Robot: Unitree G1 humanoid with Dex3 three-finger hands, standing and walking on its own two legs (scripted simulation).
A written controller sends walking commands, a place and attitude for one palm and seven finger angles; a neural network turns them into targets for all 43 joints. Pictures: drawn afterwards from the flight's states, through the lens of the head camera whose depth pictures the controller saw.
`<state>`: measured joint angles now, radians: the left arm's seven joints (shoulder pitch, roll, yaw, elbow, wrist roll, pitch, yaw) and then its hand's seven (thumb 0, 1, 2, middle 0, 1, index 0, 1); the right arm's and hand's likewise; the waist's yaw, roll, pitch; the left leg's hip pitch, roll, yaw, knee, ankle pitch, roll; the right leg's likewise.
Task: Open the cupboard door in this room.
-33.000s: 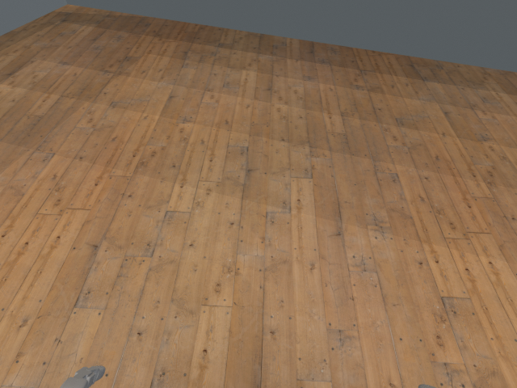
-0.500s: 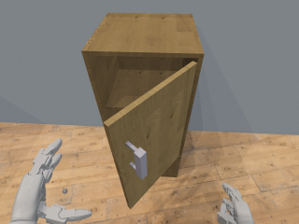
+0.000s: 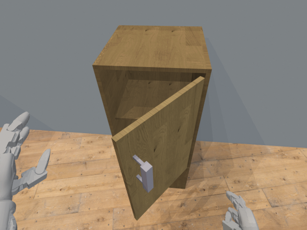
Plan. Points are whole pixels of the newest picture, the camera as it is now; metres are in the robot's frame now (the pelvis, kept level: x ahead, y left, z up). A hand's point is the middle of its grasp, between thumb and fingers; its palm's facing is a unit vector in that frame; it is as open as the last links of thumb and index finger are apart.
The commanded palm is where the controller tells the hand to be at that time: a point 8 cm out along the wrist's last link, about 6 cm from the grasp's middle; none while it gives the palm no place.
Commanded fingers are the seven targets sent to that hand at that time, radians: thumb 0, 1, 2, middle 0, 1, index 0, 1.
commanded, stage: draw the hand back to the body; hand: left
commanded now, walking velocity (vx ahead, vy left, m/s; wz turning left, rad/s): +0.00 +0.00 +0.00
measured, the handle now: (142, 173) +0.29 +0.08 -0.04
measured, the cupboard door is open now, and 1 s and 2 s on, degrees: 51 51 51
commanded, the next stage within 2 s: step back with the hand held close in 0.40 s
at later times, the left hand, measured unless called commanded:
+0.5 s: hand (43, 166) +0.18 +0.24 +0.16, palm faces +0.44 -0.80 -0.41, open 7.4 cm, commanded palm +0.13 +0.28 +0.17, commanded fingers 0.00 0.90 0.90 -0.20 -0.30 -0.20 -0.30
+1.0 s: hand (25, 177) +0.16 +0.27 +0.16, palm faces +0.35 -0.78 -0.52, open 7.4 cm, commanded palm +0.09 +0.31 +0.17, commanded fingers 0.00 0.90 0.90 -0.20 -0.30 -0.20 -0.30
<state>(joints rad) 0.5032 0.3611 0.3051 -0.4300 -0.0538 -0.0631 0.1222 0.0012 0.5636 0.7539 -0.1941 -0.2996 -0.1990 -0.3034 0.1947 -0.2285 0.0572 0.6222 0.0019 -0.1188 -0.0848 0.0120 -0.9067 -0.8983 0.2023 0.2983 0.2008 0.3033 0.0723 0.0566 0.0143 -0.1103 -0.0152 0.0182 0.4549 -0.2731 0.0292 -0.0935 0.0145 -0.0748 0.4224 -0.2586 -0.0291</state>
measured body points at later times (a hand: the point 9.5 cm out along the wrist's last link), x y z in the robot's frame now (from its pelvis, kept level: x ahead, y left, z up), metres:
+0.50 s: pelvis -0.01 -0.02 +0.00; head -0.03 -0.04 +0.45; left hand +0.15 +0.28 +0.18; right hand +0.18 -0.24 -0.08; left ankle -0.01 +0.10 -0.74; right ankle -0.01 -0.10 -0.74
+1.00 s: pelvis -0.05 +0.01 +0.00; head -0.03 +0.01 +0.45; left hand +0.13 +0.31 +0.19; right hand +0.13 -0.24 -0.08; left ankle -0.01 +0.10 -0.74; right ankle -0.01 -0.10 -0.74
